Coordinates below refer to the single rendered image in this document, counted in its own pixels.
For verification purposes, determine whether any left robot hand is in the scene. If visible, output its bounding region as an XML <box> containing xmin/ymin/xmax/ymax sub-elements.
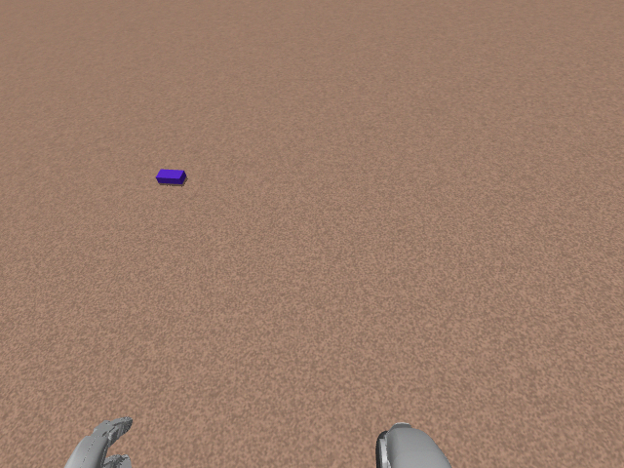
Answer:
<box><xmin>64</xmin><ymin>417</ymin><xmax>133</xmax><ymax>468</ymax></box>

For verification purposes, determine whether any small box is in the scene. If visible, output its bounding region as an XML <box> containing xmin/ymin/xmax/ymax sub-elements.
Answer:
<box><xmin>156</xmin><ymin>169</ymin><xmax>186</xmax><ymax>184</ymax></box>

